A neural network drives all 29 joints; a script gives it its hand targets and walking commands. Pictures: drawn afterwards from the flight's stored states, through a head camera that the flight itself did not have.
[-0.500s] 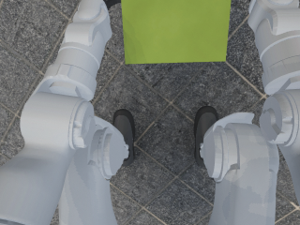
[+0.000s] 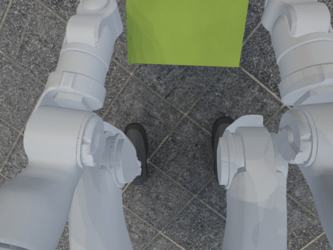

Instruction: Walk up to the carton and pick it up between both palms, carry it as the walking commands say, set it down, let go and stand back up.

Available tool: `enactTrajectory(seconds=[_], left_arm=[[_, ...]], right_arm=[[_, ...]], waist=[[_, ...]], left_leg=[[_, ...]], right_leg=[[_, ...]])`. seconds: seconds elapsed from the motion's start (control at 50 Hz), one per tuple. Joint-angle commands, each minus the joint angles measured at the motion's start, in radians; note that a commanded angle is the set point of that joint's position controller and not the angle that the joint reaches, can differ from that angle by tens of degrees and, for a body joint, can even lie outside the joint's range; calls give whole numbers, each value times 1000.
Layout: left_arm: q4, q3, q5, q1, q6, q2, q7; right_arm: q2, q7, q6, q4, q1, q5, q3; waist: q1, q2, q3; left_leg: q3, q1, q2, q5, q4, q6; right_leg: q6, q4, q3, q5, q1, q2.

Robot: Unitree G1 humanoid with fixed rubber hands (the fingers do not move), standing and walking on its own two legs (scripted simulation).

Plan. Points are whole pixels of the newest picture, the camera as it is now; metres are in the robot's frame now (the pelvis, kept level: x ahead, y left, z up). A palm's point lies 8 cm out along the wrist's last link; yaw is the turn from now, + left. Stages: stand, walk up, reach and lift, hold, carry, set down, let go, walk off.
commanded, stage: reach and lift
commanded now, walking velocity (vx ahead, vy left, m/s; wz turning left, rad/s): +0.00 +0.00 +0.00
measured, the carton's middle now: (184, 4) +0.55 -0.05 -0.25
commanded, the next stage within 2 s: none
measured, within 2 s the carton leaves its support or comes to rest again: neither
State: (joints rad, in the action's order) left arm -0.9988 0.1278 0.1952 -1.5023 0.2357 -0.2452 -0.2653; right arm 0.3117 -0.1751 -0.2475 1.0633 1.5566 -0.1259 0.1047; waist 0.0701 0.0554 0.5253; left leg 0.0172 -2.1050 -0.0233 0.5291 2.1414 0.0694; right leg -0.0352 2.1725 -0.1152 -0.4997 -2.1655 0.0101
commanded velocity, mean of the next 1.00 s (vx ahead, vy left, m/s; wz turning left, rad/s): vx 0.00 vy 0.00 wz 0.00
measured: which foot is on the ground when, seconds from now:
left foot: down 0.00-1.00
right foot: down 0.00-1.00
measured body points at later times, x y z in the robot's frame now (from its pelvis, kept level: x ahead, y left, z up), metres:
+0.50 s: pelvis -0.01 +0.00 +0.01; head +0.33 -0.06 +0.29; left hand +0.55 +0.08 -0.11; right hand +0.54 -0.20 -0.12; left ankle +0.14 +0.14 -0.34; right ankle +0.14 -0.14 -0.34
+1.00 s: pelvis -0.01 +0.00 +0.06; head +0.30 -0.06 +0.36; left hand +0.53 +0.08 -0.04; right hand +0.52 -0.20 -0.04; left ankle +0.14 +0.14 -0.34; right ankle +0.14 -0.14 -0.34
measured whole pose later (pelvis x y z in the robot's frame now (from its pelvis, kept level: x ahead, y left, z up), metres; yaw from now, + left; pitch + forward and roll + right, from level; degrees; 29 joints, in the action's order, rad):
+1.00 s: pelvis -0.01 +0.00 +0.06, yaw -2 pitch +18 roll +4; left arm -0.72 0.21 0.08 -1.26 0.39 -0.13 -0.37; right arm 0.21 -0.33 -0.36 0.93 1.43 -0.10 0.10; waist 0.07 0.04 0.52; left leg 0.02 -1.77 -0.03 0.54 1.99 0.08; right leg -0.04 2.01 -0.12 -0.50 -1.83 0.02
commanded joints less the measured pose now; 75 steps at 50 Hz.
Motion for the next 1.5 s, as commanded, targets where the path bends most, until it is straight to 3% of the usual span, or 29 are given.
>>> enactTrajectory(seconds=[0.0,0.04,0.1,0.14,0.2,0.22,0.26,0.3,0.34,0.42,0.46,0.48,0.52,0.66,0.72,0.78,0.82,0.92,0.98,1.02,1.06,1.08,1.14,1.26,1.38,1.4,1.44,1.46,1.48], left_arm=[[302,-197,23,-681,-37,1162,386],[288,-170,16,-656,-22,1188,395],[415,-166,11,-773,-56,1113,394],[460,-228,38,-833,-45,1135,398],[329,-211,12,-695,-19,1203,392],[512,-266,56,-754,-25,1223,385],[373,-224,5,-685,-9,1243,384],[541,-279,43,-745,-13,1248,373],[611,-295,36,-816,-12,1210,367],[493,-236,-16,-741,13,1213,380],[573,-281,18,-759,13,1224,381],[545,-291,27,-791,19,1255,386],[520,-277,11,-714,26,1219,376],[598,-239,-11,-794,13,1242,382],[554,-216,-52,-742,25,1197,377],[622,-322,8,-688,52,1293,382],[607,-312,-10,-664,63,1260,385],[672,-329,29,-788,78,1233,378],[622,-249,-45,-759,74,1216,391],[652,-275,-4,-773,75,1260,386],[659,-301,-20,-712,74,1237,385],[630,-333,-3,-685,83,1312,392],[610,-278,-53,-590,95,1316,384],[741,-358,15,-751,101,1263,400],[717,-292,-19,-657,122,1225,405],[688,-307,-16,-709,129,1251,409],[524,-232,-62,-618,140,1279,422],[653,-296,-41,-635,131,1283,418],[716,-315,-30,-662,126,1277,412]], right_arm=[[-1107,385,36,-377,585,-60,-292],[-1111,388,29,-373,599,-58,-289],[-1194,393,10,-305,522,-42,-277],[-1196,391,0,-298,494,-23,-266],[-1105,393,30,-403,617,-34,-289],[-1163,396,23,-448,562,-60,-300],[-1126,392,25,-420,605,-47,-295],[-1133,393,29,-501,599,-68,-304],[-1194,385,2,-461,572,-95,-331],[-1258,389,-29,-321,466,-38,-285],[-1240,380,-21,-450,538,-53,-303],[-1197,380,-15,-428,545,-31,-282],[-1243,366,-27,-471,555,-57,-332],[-1309,379,-55,-306,413,13,-233],[-1334,384,-52,-358,477,-34,-276],[-1326,368,-53,-501,447,-54,-339],[-1347,360,-57,-502,477,-70,-354],[-1324,352,-87,-495,515,-75,-366],[-1407,357,-97,-374,461,-43,-314],[-1357,360,-92,-431,469,-36,-313],[-1407,353,-94,-445,437,-44,-336],[-1380,354,-90,-422,389,-23,-331],[-1409,360,-88,-507,432,-46,-360],[-1437,346,-120,-503,422,-75,-402],[-1503,340,-150,-502,407,-82,-432],[-1460,347,-152,-389,339,-25,-341],[-1429,353,-138,-390,388,-9,-310],[-1478,345,-123,-560,441,-63,-388],[-1493,346,-136,-535,406,-66,-414]], waist=[[-29,-174,-2015],[-7,-152,-2044],[-67,-172,-2049],[-4,-158,-2086],[-21,-134,-2117],[2,-136,-2315],[-14,-125,-2178],[9,-106,-2340],[-48,-105,-2414],[-63,-140,-2215],[-41,-111,-2297],[33,-105,-2329],[-37,-139,-2399],[-25,-128,-2238],[-114,-127,-2250],[-19,-125,-2506],[-75,-121,-2484],[-49,-101,-2450],[-125,-150,-2268],[-63,-133,-2358],[-97,-128,-2454],[-45,-93,-2439],[-137,-109,-2459],[-96,-120,-2492],[-184,-180,-2514],[-93,-127,-2396],[-132,-103,-2252],[-177,-113,-2452],[-154,-140,-2549]], left_leg=[[-196,473,-151,-197,-129,-42],[-182,512,-151,-193,-149,-42],[-207,483,-149,-179,-140,-46],[-200,513,-144,-162,-138,-43],[-178,600,-142,-175,-165,-34],[-170,733,-147,-284,-169,-35],[-179,674,-147,-220,-173,-33],[-160,790,-150,-301,-180,-33],[-189,798,-152,-298,-193,-26],[-191,667,-149,-169,-243,-30],[-172,726,-149,-230,-246,-35],[-164,740,-153,-205,-242,-24],[-179,770,-148,-234,-240,-30],[-175,696,-159,-129,-311,-28],[-175,751,-151,-149,-320,-41],[-158,858,-161,-285,-326,-25],[-159,856,-163,-264,-348,-35],[-161,836,-152,-160,-374,-30],[-157,756,-157,-94,-412,-45],[-138,833,-151,-150,-418,-34],[-149,898,-159,-196,-425,-35],[-148,882,-160,-217,-419,-19],[-147,924,-169,-218,-461,-31],[-135,893,-157,-199,-471,-36],[-142,919,-167,-196,-516,-49],[-129,892,-156,-107,-532,-34],[-144,829,-156,-42,-548,-38],[-141,953,-169,-181,-545,-46],[-130,970,-169,-189,-543,-45]], right_leg=[[14,-197,227,310,891,90],[14,-210,233,288,915,84],[15,-227,201,269,936,87],[23,-238,192,259,961,94],[28,-222,231,217,878,91],[20,-213,244,334,974,96],[22,-231,235,258,906,89],[24,-228,244,325,941,99],[19,-245,228,348,1043,102],[14,-273,227,243,991,103],[19,-285,215,297,1033,106],[19,-298,239,270,993,106],[5,-292,225,301,1096,114],[21,-356,203,204,1026,122],[13,-349,196,194,1030,124],[7,-350,213,359,1181,133],[3,-362,204,338,1177,135],[12,-411,181,241,1215,130],[9,-450,163,173,1155,136],[20,-455,178,204,1159,141],[4,-449,187,257,1213,146],[21,-446,186,294,1215,149],[9,-468,177,277,1256,154],[10,-502,146,266,1333,161],[-19,-544,126,248,1428,154],[2,-565,132,161,1336,151],[13,-596,115,80,1297,148],[6,-588,114,234,1416,154],[-2,-579,123,245,1442,159]])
